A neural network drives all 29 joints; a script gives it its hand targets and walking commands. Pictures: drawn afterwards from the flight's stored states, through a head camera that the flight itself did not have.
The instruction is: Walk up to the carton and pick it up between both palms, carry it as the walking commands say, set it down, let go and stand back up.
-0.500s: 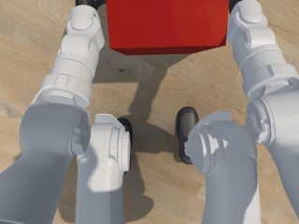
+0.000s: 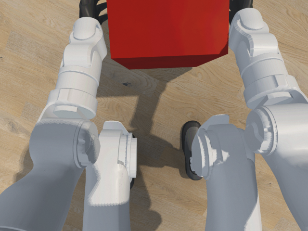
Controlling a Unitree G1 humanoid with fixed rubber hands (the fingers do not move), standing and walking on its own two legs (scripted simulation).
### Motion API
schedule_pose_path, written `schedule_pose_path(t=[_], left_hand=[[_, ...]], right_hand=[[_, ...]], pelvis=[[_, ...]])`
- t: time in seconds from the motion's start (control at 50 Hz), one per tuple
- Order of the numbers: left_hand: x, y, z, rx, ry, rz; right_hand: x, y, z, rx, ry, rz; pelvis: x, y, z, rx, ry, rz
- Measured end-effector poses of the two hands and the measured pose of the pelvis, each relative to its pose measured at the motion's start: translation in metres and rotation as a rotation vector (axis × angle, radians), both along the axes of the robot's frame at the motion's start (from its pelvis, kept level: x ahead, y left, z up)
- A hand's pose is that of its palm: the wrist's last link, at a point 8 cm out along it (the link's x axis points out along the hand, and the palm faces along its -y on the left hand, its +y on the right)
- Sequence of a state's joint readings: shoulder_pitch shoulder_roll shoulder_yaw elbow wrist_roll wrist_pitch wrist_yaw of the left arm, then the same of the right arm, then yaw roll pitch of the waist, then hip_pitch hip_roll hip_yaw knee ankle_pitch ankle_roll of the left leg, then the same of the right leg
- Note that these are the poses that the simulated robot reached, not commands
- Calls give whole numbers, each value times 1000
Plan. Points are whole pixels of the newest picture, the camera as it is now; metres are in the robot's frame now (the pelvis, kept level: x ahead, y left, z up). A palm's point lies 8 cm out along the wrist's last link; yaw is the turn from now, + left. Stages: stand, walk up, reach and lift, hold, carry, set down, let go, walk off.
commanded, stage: reach and lift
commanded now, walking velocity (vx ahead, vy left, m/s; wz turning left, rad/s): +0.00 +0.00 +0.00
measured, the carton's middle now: (163, 20) +0.54 -0.04 -0.22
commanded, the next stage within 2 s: none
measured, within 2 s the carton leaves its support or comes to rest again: neither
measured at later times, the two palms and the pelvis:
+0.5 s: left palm out of the picture +0.54 +0.11 -0.08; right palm out of the picture +0.53 -0.19 -0.08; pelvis +0.00 +0.00 +0.04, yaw +0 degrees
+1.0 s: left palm out of the picture +0.52 +0.11 -0.02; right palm out of the picture +0.51 -0.19 -0.02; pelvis +0.00 +0.00 +0.08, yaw +0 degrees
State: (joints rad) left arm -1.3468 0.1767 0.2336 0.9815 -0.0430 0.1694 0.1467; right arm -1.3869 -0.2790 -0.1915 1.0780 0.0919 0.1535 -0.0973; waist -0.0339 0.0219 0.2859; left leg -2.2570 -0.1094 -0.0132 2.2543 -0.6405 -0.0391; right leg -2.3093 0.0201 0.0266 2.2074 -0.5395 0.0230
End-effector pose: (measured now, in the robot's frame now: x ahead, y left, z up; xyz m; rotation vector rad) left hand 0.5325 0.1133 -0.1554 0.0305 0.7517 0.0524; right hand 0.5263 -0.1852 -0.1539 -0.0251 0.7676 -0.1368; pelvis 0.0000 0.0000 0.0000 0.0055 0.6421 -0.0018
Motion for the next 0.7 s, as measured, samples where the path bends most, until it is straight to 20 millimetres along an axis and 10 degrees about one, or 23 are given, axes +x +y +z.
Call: schedule_pose_path(t=[0.7], left_hand=[[1, -2, 93, -14, -62, 46]], right_hand=[[-4, -2, 87, 28, -65, -41]], pelvis=[[3, -5, 52, 19, 132, -9]])
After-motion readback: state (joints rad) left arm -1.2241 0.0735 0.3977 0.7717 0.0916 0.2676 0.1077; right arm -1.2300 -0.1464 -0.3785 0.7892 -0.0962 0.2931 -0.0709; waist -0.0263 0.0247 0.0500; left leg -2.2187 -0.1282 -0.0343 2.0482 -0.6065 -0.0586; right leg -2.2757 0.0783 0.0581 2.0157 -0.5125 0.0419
